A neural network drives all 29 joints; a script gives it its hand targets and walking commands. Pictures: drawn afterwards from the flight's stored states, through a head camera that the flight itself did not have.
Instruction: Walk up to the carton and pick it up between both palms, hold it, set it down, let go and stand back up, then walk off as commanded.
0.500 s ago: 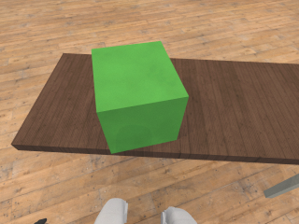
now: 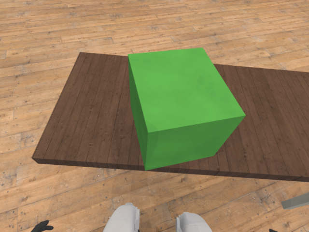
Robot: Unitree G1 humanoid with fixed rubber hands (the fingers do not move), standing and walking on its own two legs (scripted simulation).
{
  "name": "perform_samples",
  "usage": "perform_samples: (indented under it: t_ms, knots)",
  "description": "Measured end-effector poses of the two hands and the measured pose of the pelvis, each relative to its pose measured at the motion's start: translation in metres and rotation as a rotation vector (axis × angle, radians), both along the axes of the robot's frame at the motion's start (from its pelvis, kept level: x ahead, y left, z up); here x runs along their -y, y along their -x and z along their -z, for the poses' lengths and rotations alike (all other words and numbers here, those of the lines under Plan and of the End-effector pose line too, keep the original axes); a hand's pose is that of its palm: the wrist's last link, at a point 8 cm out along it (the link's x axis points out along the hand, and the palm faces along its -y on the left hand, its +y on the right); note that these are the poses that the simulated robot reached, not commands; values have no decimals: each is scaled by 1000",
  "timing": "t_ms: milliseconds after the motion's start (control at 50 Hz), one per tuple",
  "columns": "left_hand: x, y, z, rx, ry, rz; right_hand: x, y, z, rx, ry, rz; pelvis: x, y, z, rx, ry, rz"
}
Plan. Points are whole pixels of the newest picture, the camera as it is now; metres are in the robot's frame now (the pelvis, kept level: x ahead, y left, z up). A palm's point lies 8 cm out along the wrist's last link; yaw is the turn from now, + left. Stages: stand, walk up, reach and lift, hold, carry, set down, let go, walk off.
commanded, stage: walk up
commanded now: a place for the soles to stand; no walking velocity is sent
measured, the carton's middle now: (173, 108) +0.44 -0.03 +0.03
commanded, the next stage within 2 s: none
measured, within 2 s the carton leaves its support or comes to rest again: neither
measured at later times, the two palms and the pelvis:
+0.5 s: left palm out of the picture +0.07 +0.25 -0.11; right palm out of the picture +0.06 -0.39 -0.08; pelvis -0.01 -0.06 -0.01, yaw -1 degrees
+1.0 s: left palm out of the picture +0.09 +0.26 -0.09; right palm out of the picture +0.08 -0.38 -0.10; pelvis +0.00 -0.06 +0.00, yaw -1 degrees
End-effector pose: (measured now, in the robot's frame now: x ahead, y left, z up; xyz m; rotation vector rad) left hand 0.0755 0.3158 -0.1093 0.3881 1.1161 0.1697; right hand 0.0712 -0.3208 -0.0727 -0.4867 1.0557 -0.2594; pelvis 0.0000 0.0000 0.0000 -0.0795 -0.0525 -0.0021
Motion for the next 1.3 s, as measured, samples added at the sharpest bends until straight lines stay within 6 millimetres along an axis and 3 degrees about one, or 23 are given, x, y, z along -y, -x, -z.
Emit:
perform_samples:
  t_ms: [120,240,380,520,680,1160,1300]
  knots:
    - [3,1,17,-16,51,-7,0,4,-17,9,52,-1,-5,3,0,7,4,4]
    - [18,5,26,-25,72,-8,14,10,-24,20,76,0,6,8,2,13,-16,9]
    - [43,6,20,-23,35,-3,42,15,-8,38,46,3,34,11,7,16,-68,23]
    - [66,3,-4,34,-18,9,66,9,11,36,-21,11,64,10,6,15,-97,16]
    - [60,-3,-20,32,-68,15,60,2,28,20,-84,12,65,3,5,0,-101,17]
    - [52,-12,-23,66,-65,16,51,-7,24,52,-85,7,57,-1,4,-7,-101,16]
    - [50,-4,-20,62,-60,22,48,4,25,39,-83,10,54,13,5,15,-96,16]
